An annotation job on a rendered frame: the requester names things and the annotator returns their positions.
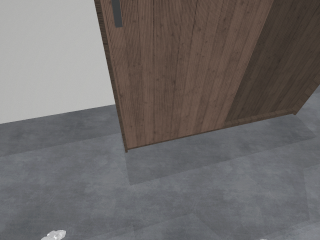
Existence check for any robot left hand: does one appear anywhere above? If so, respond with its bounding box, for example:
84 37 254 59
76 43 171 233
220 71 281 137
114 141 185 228
41 230 66 240

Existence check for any handle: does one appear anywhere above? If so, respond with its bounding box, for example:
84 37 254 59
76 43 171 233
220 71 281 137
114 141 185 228
111 0 123 28

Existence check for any wardrobe door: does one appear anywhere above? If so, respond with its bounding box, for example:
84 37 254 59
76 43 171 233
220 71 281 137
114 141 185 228
225 0 320 122
100 0 274 149

